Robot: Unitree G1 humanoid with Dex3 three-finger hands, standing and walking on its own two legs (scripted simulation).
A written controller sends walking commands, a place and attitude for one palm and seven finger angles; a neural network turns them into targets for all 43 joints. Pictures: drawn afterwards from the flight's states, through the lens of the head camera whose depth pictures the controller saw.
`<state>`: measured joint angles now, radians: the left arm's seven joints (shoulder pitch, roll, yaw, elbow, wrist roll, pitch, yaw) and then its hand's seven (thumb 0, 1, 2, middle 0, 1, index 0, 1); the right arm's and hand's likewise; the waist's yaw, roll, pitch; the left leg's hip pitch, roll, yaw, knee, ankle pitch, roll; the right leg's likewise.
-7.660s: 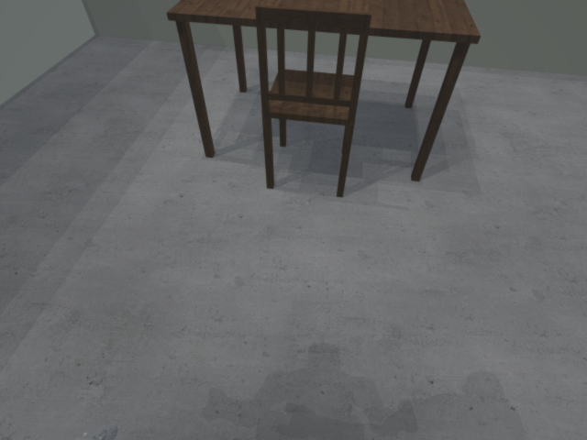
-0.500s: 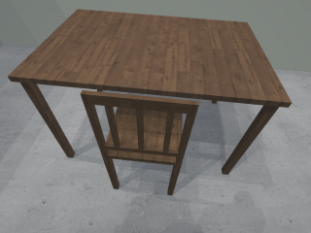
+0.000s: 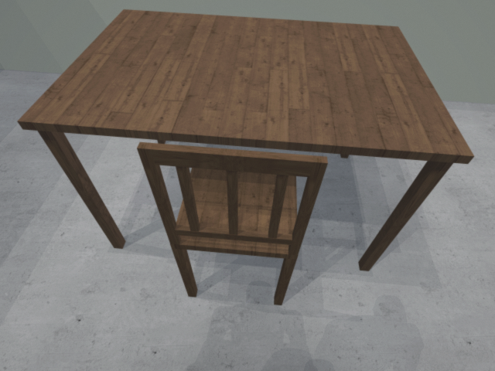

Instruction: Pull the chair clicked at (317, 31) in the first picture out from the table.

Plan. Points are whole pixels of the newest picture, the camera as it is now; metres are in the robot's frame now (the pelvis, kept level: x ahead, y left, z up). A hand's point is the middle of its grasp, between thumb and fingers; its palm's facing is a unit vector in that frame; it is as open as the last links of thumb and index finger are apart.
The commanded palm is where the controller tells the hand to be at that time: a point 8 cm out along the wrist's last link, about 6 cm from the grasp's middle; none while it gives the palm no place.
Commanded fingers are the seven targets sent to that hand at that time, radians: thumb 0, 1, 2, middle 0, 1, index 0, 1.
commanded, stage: come to a stop and stand still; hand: left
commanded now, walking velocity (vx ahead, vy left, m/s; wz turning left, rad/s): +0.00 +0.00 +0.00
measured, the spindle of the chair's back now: (233, 204) +0.50 +0.06 -0.12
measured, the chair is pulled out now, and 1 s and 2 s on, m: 0.00 0.00 0.00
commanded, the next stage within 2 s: look again from close up in 0.12 s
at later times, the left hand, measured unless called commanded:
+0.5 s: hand out of the picture -0.01 +0.14 -0.18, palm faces +0.03 -0.99 -0.17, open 7.4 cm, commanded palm none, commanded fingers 0.00 0.90 0.90 -0.20 -0.30 -0.20 -0.30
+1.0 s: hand out of the picture -0.01 +0.13 -0.18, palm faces +0.04 -0.99 -0.17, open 7.4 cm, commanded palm none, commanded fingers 0.00 0.90 0.90 -0.20 -0.30 -0.20 -0.30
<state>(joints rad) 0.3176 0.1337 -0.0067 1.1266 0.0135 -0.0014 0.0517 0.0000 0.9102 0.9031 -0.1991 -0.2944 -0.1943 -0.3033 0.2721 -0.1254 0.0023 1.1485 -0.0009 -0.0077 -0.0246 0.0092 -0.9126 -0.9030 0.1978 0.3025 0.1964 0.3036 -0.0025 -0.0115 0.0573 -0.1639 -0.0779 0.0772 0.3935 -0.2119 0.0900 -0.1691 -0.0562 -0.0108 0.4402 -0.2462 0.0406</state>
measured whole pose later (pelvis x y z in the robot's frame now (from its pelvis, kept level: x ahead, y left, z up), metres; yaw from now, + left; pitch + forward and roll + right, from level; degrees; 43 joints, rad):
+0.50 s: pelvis +0.01 -0.01 +0.00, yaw +0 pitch -1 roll +0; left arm 0.30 0.11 0.00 1.12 0.01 -0.01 0.05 0.00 0.91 0.90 -0.20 -0.29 -0.19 -0.30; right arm 0.27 -0.13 0.00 1.15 0.00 -0.01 -0.03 0.01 -0.91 -0.90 0.20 0.30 0.20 0.30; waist -0.01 0.00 0.05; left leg -0.16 -0.06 0.07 0.40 -0.23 0.07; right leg -0.16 -0.04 -0.02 0.44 -0.26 0.02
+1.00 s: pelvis +0.01 -0.02 +0.00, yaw +0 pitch -1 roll +0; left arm 0.31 0.12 0.00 1.13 0.01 -0.01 0.05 0.00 0.91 0.90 -0.20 -0.29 -0.19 -0.30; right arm 0.27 -0.12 0.00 1.16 0.00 -0.01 -0.03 0.01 -0.92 -0.90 0.20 0.30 0.20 0.30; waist -0.01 -0.01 0.05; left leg -0.16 -0.04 0.06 0.40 -0.23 0.06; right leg -0.15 -0.02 -0.03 0.42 -0.25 0.01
